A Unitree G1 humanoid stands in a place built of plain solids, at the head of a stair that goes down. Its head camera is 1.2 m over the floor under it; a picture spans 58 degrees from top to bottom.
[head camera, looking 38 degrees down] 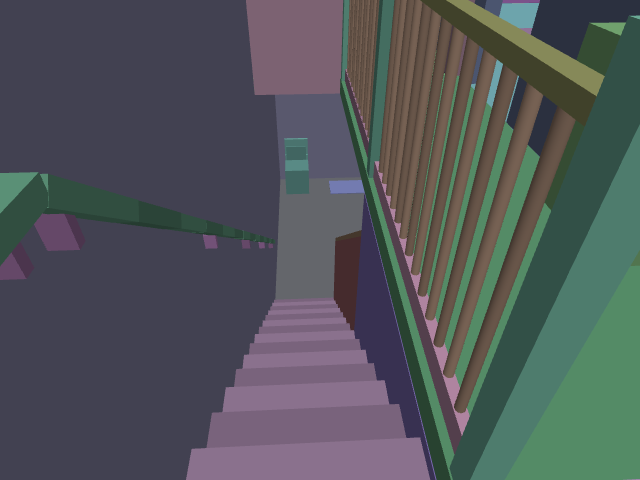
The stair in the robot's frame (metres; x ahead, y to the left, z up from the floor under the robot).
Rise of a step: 0.20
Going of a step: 0.24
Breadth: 0.75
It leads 3 degrees to the left of straight ahead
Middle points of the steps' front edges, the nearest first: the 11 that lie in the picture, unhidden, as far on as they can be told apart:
0.71 0.04 -0.19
0.95 0.05 -0.39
1.19 0.07 -0.58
1.43 0.08 -0.78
1.67 0.09 -0.97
1.91 0.10 -1.17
2.15 0.12 -1.36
2.39 0.13 -1.56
2.63 0.14 -1.75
2.87 0.15 -1.95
3.11 0.16 -2.14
